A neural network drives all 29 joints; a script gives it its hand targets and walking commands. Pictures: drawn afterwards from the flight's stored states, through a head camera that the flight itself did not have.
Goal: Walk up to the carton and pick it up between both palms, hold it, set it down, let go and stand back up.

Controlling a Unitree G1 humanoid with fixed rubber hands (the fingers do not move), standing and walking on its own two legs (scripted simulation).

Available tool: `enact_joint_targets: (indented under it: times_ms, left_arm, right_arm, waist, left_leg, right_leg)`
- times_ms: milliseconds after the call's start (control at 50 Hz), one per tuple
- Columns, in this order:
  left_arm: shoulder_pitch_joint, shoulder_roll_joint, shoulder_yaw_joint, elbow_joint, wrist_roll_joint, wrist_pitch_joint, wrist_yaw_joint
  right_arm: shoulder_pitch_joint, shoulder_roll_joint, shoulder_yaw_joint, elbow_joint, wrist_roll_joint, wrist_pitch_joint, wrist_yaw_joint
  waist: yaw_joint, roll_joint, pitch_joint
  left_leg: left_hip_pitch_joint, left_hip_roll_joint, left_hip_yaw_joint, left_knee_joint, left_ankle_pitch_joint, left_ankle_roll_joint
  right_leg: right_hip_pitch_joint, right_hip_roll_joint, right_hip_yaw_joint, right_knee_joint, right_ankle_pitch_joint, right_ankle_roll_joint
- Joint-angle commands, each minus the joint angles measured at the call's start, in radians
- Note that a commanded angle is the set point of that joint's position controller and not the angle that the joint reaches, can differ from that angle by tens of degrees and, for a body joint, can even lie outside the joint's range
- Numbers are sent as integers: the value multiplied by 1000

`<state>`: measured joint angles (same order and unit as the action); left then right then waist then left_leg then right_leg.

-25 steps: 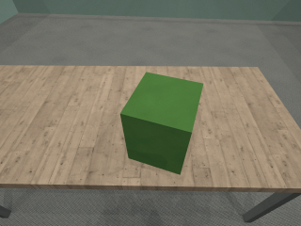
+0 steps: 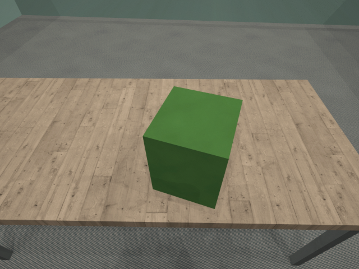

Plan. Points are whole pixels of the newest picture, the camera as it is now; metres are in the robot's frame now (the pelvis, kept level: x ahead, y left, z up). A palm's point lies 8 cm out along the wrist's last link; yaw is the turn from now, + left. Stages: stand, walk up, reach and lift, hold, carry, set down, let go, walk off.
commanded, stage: stand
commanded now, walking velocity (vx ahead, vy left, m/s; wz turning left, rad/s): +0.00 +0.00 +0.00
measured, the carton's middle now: (194, 147) +0.45 -0.04 -0.02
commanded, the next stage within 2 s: none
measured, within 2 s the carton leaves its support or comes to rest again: neither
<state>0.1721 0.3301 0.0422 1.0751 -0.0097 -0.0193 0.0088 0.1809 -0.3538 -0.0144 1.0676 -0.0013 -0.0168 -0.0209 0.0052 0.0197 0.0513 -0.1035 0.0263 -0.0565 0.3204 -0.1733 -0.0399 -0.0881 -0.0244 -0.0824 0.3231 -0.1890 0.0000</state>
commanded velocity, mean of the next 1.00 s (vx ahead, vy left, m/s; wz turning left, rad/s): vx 0.00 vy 0.00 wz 0.00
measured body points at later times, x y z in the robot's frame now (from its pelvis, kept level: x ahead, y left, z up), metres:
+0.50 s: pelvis +0.00 +0.00 +0.00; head +0.01 -0.01 +0.45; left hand +0.06 +0.30 -0.13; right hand +0.06 -0.30 -0.14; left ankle +0.00 +0.15 -0.75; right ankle -0.01 -0.12 -0.75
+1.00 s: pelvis +0.00 +0.00 +0.00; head +0.01 -0.01 +0.45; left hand +0.06 +0.30 -0.13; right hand +0.06 -0.31 -0.14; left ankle +0.00 +0.15 -0.75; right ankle -0.01 -0.12 -0.75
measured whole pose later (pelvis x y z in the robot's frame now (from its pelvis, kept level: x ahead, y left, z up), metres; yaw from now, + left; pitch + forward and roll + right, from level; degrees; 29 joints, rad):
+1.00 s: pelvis +0.00 +0.00 +0.00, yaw +0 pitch -3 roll +0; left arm 0.17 0.33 0.04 1.08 -0.01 -0.02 0.01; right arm 0.19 -0.36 -0.02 1.08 0.00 -0.02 -0.02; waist 0.00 0.02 0.06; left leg -0.10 0.03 -0.05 0.31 -0.17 -0.04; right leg -0.08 -0.02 -0.08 0.32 -0.19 0.00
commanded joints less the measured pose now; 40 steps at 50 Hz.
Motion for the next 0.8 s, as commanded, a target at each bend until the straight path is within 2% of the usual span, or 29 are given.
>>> enact_joint_targets:
  times_ms: [0, 180, 360, 460, 540, 640, 780]
  left_arm:
    - [-15, 197, 41, -50, 1, -17, 9]
    - [-5, 192, 41, -45, -2, -18, 10]
    - [-6, 195, 42, -43, -2, -18, 10]
    - [-13, 195, 41, -43, -1, -18, 11]
    - [-2, 197, 42, -43, -1, -19, 11]
    - [-1, 191, 40, -38, -1, -16, 10]
    - [-1, 197, 44, -39, -3, -18, 10]
  right_arm:
    - [-11, -185, -32, -50, 0, -13, -11]
    - [-9, -189, -34, -48, 0, -16, -8]
    - [5, -193, -35, -44, 2, -17, -12]
    - [3, -185, -34, -42, 0, -15, -12]
    - [-6, -188, -34, -44, -2, -14, -12]
    - [0, -187, -34, -36, -1, -15, -11]
    - [5, -187, -34, -34, 1, -16, -12]
  waist:
    - [1, -10, -25]
    - [1, -15, -30]
    - [-1, -21, -21]
    - [-5, -8, -22]
    - [3, -23, -31]
    - [-1, -5, -33]
    - [0, -12, -26]
  left_leg:
    - [-37, 96, -53, -41, 146, 42]
    - [-37, 96, -55, -46, 126, 44]
    - [-34, 99, -52, -42, 159, 42]
    - [-27, 99, -49, -40, 155, 41]
    - [-31, 97, -48, -43, 164, 43]
    - [-25, 96, -47, -46, 145, 42]
    - [-22, 100, -44, -45, 161, 39]
  right_leg:
    - [12, -123, 97, -62, 52, -21]
    - [22, -125, 97, -66, 44, -21]
    - [22, -125, 96, -57, 78, -21]
    - [15, -125, 96, -59, 75, -21]
    - [26, -123, 91, -57, 89, -22]
    - [22, -124, 97, -65, 72, -22]
    - [22, -124, 96, -63, 88, -22]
